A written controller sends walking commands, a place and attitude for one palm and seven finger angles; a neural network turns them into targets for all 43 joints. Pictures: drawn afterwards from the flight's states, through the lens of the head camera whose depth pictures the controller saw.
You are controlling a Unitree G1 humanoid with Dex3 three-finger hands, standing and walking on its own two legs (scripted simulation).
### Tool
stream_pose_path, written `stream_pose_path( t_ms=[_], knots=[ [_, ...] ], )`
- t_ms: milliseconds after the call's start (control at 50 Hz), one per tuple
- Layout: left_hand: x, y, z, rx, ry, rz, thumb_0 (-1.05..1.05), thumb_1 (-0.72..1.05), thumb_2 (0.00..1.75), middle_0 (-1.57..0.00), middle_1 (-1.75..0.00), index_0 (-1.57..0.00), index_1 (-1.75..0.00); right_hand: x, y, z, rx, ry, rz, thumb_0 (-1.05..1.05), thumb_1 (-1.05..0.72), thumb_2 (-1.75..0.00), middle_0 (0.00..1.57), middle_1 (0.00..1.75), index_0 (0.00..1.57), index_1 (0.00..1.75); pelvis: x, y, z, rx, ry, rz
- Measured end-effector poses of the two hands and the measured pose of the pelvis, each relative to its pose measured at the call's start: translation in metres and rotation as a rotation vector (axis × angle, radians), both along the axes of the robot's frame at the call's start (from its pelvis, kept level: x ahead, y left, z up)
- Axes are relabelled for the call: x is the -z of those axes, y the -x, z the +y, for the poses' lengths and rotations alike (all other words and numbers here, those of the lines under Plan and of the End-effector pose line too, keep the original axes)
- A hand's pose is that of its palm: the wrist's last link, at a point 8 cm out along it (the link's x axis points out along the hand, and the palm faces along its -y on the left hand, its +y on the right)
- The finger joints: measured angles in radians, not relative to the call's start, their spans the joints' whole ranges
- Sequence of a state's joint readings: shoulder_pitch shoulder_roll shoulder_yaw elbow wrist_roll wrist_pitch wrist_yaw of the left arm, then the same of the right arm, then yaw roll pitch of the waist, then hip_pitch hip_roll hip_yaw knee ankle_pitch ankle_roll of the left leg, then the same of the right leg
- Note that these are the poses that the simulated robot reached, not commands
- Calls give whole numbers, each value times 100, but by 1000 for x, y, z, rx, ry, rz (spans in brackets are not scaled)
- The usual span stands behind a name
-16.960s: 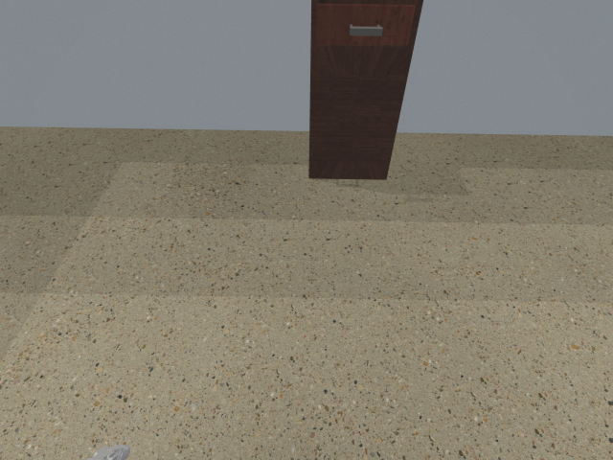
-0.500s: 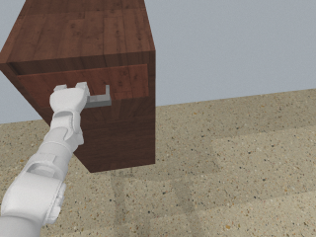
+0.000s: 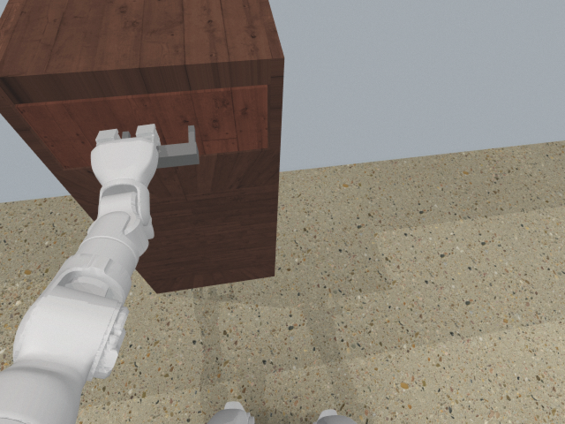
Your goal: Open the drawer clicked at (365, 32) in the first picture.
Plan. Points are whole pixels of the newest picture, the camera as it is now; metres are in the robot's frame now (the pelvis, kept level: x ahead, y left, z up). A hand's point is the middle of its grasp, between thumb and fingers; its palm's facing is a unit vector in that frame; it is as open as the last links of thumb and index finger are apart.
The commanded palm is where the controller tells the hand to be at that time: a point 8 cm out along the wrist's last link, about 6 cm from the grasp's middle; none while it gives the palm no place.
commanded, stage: lower the fingers behind the handle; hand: left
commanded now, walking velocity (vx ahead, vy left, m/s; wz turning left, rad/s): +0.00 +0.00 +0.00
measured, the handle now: (159, 145) +0.54 +0.19 +0.03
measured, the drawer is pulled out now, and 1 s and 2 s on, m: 0.00 0.00 0.02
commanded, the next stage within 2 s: close the thumb around the handle in 0.30 s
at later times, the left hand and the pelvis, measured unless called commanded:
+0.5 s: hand (137, 184) +0.48 +0.22 +0.01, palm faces -0.05 -0.02 -1.00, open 13.7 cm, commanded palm +0.47 +0.18 +0.07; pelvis +0.00 +0.00 +0.00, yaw +0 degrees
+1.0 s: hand (137, 183) +0.48 +0.22 +0.01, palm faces -0.07 -0.02 -1.00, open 6.0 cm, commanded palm +0.47 +0.18 +0.07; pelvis +0.01 -0.01 +0.00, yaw +0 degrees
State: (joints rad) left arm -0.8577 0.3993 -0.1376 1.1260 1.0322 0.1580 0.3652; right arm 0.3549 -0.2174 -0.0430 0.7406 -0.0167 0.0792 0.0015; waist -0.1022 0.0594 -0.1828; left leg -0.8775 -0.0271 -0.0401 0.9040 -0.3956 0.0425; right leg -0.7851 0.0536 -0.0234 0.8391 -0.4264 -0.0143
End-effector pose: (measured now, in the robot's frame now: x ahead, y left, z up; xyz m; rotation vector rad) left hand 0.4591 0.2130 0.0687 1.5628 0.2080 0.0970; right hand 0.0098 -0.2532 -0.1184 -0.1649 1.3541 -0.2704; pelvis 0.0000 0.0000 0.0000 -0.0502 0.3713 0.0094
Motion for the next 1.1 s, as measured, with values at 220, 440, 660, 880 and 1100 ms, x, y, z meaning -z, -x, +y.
stream_pose_path(
  t_ms=[220, 440, 660, 880, 1100],
  knots=[
    [-1, 0, 2, 29, 3, 8, 0, -49, 30, -31, -123, -30, -120, -3, 23, -3, 18, 23, 33, 0, -90, -90, 20, 30, 20, 30, 1, 4, 2, 5, 0, -1],
    [1, 1, 3, 28, 9, -15, 0, -49, 30, -32, -124, -30, -120, -4, 7, -8, -1, 28, 13, 0, -90, -90, 20, 30, 20, 30, 0, 0, 2, 5, 2, 4],
    [0, 0, 1, 10, 9, -2, 0, -19, 43, -31, -123, -32, -123, -3, -18, -7, -22, 13, -27, 0, -90, -90, 20, 30, 20, 30, -2, -6, -1, 0, -1, 1],
    [0, 0, 2, 12, 14, -4, 0, 37, 67, -32, -125, -34, -130, -2, -24, -11, -24, 11, -21, 0, -90, -90, 20, 30, 20, 30, -3, -11, -5, -1, -4, -1],
    [0, -1, 2, 11, 14, -11, 0, 68, 81, -32, -128, -35, -134, -3, -21, -14, -21, 17, 1, 0, -90, -90, 20, 30, 20, 30, -3, -12, -6, -4, -5, 0]
  ],
)
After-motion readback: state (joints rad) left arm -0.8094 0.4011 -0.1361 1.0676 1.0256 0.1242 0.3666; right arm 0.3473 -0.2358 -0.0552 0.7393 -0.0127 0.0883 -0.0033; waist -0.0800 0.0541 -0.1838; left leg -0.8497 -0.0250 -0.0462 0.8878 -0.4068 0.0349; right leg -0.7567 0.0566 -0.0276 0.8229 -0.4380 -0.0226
